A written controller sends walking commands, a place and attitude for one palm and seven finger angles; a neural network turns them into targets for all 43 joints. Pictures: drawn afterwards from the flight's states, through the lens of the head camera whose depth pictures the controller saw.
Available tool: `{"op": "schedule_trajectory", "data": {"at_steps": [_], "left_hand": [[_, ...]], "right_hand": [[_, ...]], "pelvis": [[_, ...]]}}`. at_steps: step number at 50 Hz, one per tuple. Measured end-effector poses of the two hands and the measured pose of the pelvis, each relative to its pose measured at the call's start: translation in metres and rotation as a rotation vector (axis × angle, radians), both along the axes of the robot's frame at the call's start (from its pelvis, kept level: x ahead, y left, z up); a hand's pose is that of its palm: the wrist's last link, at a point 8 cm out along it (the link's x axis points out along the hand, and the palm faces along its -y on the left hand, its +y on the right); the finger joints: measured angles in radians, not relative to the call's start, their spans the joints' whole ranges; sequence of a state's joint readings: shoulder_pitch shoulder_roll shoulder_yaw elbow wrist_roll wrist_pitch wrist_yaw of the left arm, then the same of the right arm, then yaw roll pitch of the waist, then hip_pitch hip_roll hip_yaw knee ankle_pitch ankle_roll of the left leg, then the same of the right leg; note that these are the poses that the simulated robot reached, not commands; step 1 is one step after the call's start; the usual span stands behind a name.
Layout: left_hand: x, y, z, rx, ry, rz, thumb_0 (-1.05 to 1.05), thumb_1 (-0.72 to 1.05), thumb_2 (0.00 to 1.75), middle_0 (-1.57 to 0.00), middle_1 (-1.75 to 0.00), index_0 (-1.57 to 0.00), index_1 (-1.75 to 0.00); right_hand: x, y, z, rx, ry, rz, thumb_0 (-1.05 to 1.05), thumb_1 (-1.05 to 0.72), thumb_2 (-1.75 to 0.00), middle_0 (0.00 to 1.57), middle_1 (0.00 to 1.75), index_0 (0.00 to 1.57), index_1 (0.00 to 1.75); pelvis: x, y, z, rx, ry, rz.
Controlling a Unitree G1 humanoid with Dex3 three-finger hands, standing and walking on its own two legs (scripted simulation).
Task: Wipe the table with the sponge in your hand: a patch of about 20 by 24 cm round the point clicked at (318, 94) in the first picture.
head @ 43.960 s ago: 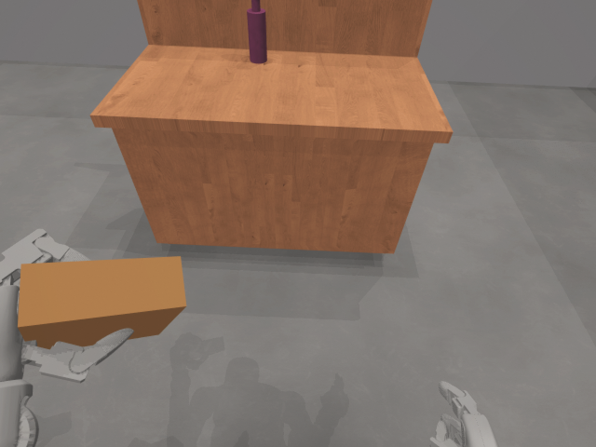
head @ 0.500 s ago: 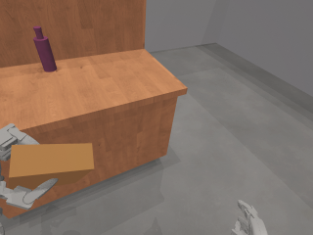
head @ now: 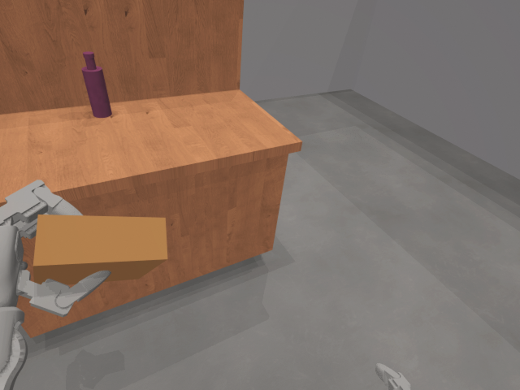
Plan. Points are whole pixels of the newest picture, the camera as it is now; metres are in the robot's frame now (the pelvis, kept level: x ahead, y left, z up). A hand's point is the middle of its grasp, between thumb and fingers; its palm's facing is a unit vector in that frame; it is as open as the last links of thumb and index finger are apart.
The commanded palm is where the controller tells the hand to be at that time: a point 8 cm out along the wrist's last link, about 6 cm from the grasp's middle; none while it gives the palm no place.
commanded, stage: stop stepping back and stand still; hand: left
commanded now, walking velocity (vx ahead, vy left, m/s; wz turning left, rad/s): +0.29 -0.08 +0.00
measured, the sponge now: (117, 252) +0.24 +0.20 +0.16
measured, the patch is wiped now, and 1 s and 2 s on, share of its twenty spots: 1.00 1.00 1.00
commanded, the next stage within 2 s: stand and wait in 1.50 s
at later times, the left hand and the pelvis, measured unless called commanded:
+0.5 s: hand (40, 311) +0.15 +0.24 +0.18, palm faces +0.41 -0.85 -0.34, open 9.4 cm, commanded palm +0.09 +0.27 +0.20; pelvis -0.08 -0.01 -0.02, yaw -2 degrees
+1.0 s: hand out of the picture +0.11 +0.25 +0.17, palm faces +0.46 -0.82 -0.34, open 9.4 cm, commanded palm +0.07 +0.29 +0.20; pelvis -0.08 +0.00 +0.01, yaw +3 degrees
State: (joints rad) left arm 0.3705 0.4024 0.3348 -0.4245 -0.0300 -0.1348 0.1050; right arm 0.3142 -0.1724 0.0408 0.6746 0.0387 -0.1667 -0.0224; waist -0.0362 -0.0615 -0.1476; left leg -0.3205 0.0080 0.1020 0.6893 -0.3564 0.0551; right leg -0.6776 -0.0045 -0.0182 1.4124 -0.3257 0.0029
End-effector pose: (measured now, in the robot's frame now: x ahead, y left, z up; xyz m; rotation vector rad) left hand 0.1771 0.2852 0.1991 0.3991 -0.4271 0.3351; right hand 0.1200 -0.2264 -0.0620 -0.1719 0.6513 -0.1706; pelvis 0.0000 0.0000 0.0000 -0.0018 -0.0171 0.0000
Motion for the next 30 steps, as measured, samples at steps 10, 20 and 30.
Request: {"op": "schedule_trajectory", "data": {"at_steps": [10,20,30], "left_hand": [[-0.033,-0.03,-0.014,0.055,0.141,-0.027,-0.02,-0.48,1.1,-0.78,-1.43,-0.82,-1.4],[-0.073,-0.02,-0.009,0.041,-0.025,-0.05,-0.01,-0.49,1.1,-0.78,-1.42,-0.83,-1.39],[-0.079,-0.022,-0.009,0.029,0.094,0.029,-0.02,-0.49,1.1,-0.78,-1.42,-0.83,-1.4]], "right_hand": [[-0.054,-0.025,-0.023,0.004,0.11,-0.03,0.01,-0.9,-0.9,0.21,0.3,0.2,0.3],[-0.048,-0.051,0.0,-0.143,0.069,-0.038,0.01,-0.9,-0.9,0.2,0.3,0.2,0.3],[-0.05,-0.009,-0.007,0.023,-0.009,0.019,0.01,-0.9,-0.9,0.2,0.3,0.2,0.3]], "pelvis": [[-0.037,-0.019,-0.005,-0.067,0.017,-0.011],[-0.062,-0.011,-0.017,-0.063,0.017,-0.001],[-0.073,-0.016,-0.007,0.0,-0.019,-0.006]]}}
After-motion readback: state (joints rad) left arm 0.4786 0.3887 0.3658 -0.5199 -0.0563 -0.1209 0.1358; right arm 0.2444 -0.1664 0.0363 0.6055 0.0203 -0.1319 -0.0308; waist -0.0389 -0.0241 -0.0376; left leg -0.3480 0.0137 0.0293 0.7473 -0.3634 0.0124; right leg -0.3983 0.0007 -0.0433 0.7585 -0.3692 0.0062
